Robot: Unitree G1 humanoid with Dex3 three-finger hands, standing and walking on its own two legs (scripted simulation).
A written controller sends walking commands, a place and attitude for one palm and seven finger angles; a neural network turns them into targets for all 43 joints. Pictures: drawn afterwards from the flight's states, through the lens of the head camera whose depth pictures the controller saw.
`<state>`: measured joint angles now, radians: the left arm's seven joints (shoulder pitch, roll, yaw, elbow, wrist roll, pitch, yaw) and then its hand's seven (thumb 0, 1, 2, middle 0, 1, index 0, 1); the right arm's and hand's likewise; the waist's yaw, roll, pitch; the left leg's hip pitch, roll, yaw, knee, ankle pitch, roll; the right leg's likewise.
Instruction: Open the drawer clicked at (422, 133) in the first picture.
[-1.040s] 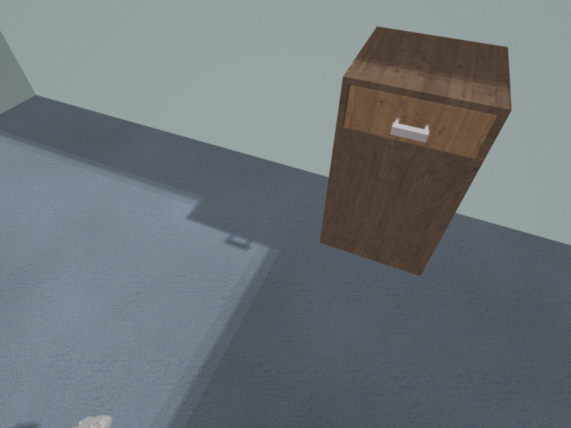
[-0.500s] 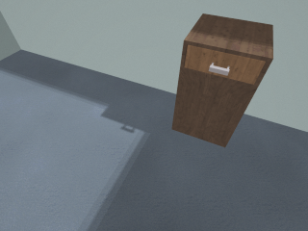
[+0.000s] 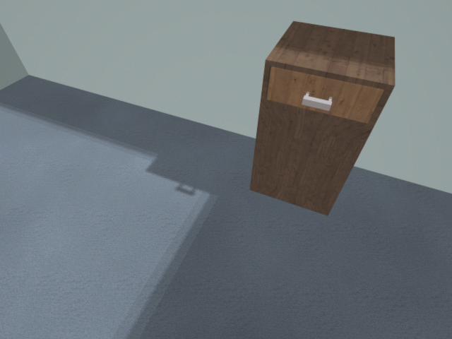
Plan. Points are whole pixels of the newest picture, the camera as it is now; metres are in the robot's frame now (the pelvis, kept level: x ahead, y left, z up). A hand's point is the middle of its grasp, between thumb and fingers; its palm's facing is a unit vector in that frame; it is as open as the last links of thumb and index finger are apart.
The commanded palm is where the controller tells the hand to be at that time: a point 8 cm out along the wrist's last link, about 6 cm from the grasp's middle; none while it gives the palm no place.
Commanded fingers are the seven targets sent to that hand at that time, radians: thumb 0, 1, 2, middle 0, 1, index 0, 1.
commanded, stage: look at it before walking up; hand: left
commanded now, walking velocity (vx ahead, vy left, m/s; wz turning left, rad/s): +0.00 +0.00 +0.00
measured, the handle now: (317, 99) +0.94 -0.30 -0.09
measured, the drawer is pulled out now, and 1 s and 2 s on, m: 0.00 0.00 0.00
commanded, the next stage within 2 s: walk to a spot facing it in 0.40 s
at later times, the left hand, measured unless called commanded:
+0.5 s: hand out of the picture +0.08 +0.25 -0.16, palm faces -0.03 -0.94 -0.33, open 7.4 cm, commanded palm none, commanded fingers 0.00 0.90 0.90 -0.20 -0.30 -0.20 -0.30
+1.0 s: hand out of the picture +0.06 +0.17 -0.18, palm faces -0.15 -0.95 -0.26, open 7.4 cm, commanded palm none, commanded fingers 0.00 0.90 0.90 -0.20 -0.30 -0.20 -0.30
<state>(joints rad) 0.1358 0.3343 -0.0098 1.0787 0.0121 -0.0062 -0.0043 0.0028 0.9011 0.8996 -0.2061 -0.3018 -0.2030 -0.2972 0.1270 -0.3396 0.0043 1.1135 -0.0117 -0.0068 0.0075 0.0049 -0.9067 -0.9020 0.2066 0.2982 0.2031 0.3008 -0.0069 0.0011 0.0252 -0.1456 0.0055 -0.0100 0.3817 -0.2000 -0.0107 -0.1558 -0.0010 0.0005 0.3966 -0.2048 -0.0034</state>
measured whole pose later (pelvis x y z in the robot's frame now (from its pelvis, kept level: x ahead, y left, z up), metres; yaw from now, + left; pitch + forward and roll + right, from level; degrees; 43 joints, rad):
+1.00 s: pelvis -0.02 -0.02 -0.02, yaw -11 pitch -1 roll +1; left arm 0.26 0.19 0.03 0.92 0.02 0.04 -0.01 0.00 0.90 0.90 -0.20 -0.30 -0.20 -0.30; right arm 0.16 -0.23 -0.05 0.97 -0.01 0.06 -0.01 0.01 -0.91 -0.90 0.21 0.30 0.20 0.30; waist 0.02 0.04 0.09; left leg -0.44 0.06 0.02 1.04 -0.46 -0.05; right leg -0.34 0.05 0.00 0.67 -0.32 -0.06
